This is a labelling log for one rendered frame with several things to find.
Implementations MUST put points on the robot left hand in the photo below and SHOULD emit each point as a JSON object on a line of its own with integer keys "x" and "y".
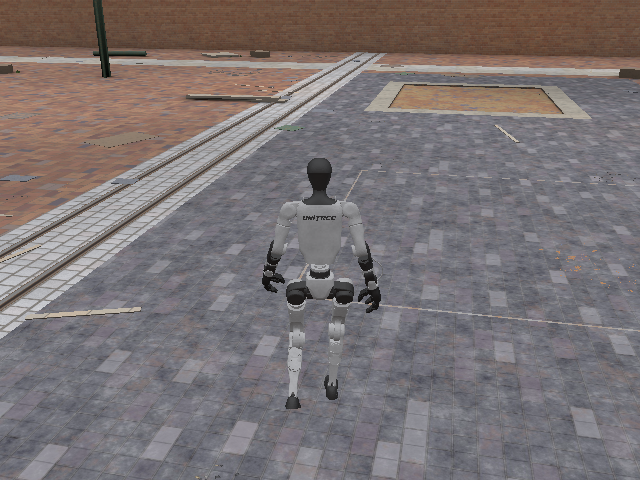
{"x": 275, "y": 278}

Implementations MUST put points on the robot torso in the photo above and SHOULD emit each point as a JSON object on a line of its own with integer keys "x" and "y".
{"x": 319, "y": 237}

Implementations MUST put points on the left robot forearm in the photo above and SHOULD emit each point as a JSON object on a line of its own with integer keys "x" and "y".
{"x": 271, "y": 262}

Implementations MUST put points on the robot right hand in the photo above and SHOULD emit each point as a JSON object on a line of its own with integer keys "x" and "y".
{"x": 375, "y": 296}

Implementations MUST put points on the left robot upper arm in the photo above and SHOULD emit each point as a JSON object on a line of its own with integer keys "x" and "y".
{"x": 288, "y": 211}

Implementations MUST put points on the right robot forearm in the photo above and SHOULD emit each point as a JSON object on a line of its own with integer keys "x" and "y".
{"x": 367, "y": 269}

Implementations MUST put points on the right robot thigh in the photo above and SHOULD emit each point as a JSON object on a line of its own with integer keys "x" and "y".
{"x": 343, "y": 296}

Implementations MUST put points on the right robot upper arm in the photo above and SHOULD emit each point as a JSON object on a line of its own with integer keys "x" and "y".
{"x": 351, "y": 211}

